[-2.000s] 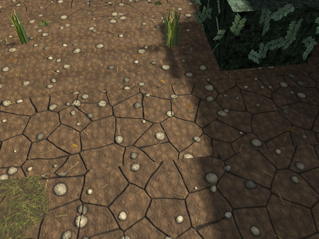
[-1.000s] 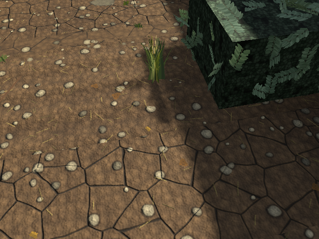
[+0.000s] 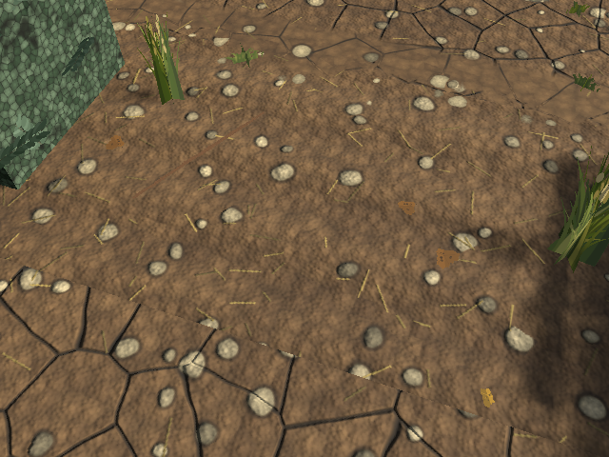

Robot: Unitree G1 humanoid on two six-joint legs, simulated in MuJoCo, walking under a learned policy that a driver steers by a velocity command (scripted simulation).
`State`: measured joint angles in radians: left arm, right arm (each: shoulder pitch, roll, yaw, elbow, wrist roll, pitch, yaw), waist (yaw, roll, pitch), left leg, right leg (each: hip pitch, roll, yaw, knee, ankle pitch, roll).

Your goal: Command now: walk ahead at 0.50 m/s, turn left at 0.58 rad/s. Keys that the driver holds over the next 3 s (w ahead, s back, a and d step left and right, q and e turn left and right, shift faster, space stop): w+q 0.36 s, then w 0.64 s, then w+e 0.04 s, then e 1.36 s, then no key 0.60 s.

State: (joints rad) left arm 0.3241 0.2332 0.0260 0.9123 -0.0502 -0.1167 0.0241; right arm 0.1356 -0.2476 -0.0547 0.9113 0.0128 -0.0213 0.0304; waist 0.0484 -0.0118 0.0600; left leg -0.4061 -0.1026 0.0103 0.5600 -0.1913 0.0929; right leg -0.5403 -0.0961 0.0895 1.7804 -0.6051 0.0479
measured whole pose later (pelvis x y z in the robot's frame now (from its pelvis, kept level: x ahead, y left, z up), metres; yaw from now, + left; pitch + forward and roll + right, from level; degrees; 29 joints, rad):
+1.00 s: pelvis +0.50 +0.08 +0.02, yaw +19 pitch +2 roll +1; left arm 0.13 0.27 0.09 0.89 -0.01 -0.09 0.01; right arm 0.32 -0.22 -0.07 0.94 0.00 -0.08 0.01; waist -0.04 -0.04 -0.01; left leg -0.13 -0.07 0.05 0.26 -0.17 0.07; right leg -0.67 -0.14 0.02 0.96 -0.15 -0.01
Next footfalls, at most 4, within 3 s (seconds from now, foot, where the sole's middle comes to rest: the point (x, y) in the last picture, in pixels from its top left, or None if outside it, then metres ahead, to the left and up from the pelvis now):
0.24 right None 0.34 -0.16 -0.76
0.74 left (257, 421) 0.49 0.16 -0.76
1.24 right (314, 279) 0.85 0.06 -0.76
1.74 left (226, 287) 0.81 0.27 -0.76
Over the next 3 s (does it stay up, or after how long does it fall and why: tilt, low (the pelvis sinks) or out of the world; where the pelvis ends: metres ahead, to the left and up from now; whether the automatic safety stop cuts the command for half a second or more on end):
stays up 0.76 0.14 0.01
